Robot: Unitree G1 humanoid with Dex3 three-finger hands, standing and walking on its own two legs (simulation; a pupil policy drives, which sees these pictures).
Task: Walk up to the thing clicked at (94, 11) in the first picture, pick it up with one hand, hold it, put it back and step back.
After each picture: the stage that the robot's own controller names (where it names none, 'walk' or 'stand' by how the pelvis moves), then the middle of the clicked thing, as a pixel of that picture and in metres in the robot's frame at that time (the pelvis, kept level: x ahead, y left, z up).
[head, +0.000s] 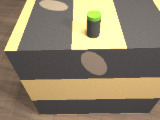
stand; (93, 24) +0.66 -0.02 +0.04
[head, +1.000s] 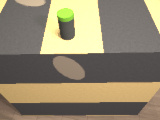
rise first; (66, 24) +0.58 +0.12 +0.06
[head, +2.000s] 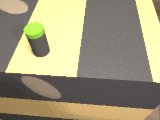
rise first; (38, 40) +0.47 +0.20 +0.08
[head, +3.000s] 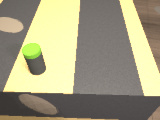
stand; (34, 59) +0.44 +0.21 +0.04
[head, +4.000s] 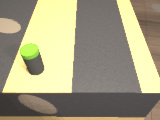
stand; (33, 60) +0.44 +0.22 +0.03
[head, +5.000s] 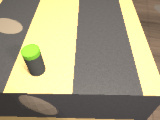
stand; (34, 60) +0.44 +0.22 +0.03
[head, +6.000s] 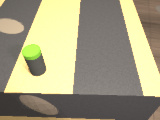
stand; (35, 60) +0.44 +0.22 +0.03
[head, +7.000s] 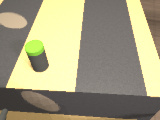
rise first; (37, 56) +0.44 +0.21 +0.04
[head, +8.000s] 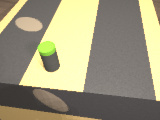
go down; (49, 57) +0.45 +0.20 +0.04
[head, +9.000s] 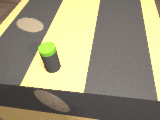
go down; (50, 58) +0.45 +0.20 +0.04
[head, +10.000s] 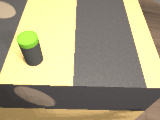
go down; (31, 49) +0.46 +0.18 +0.05
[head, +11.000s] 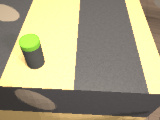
approach; (32, 52) +0.45 +0.18 +0.06
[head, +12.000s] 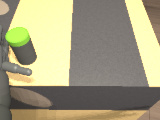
close in; (22, 47) +0.44 +0.20 +0.09
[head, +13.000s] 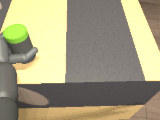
lift; (21, 44) +0.44 +0.19 +0.09
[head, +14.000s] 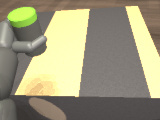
lift; (29, 33) +0.35 +0.16 +0.28
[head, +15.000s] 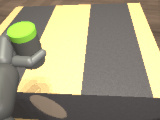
hold; (28, 46) +0.33 +0.17 +0.23
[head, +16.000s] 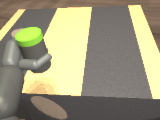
hold; (35, 51) +0.34 +0.16 +0.22
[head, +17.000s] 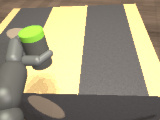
crouch; (36, 48) +0.36 +0.16 +0.21
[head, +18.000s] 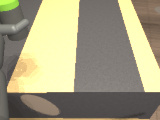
lower; (12, 18) +0.45 +0.21 +0.24
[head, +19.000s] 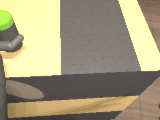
lower; (6, 32) +0.48 +0.21 +0.10
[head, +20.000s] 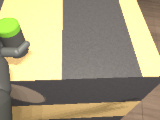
lower; (13, 39) +0.46 +0.20 +0.10
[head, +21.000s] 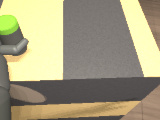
lower; (11, 36) +0.47 +0.21 +0.10
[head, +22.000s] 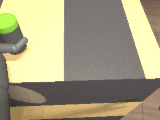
lower; (11, 35) +0.47 +0.21 +0.10
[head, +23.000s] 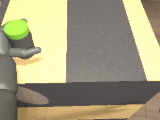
open; (21, 40) +0.46 +0.19 +0.09
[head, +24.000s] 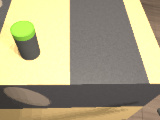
sink last; (26, 41) +0.45 +0.17 +0.09
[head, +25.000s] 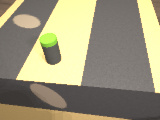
stand; (51, 49) +0.48 +0.19 +0.07
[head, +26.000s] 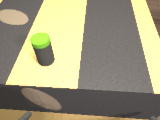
stand; (43, 50) +0.46 +0.18 +0.07
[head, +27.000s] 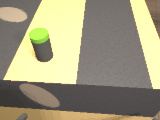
stand; (42, 45) +0.47 +0.18 +0.09
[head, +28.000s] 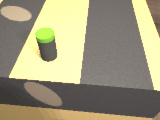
stand; (47, 45) +0.47 +0.17 +0.08
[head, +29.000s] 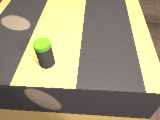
walk; (44, 53) +0.48 +0.19 +0.04
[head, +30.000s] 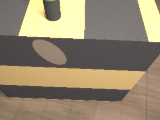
walk; (51, 4) +0.63 +0.16 +0.06
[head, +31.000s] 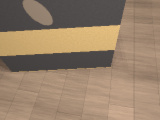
walk; out of the picture +0.93 +0.29 +0.07
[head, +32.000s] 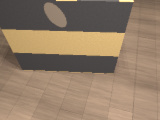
stand; out of the picture +1.06 +0.20 +0.05
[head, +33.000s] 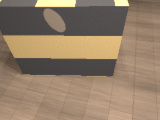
stand; out of the picture +1.07 +0.21 +0.03
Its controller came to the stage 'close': yes
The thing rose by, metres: 0.21
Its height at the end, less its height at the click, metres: +0.00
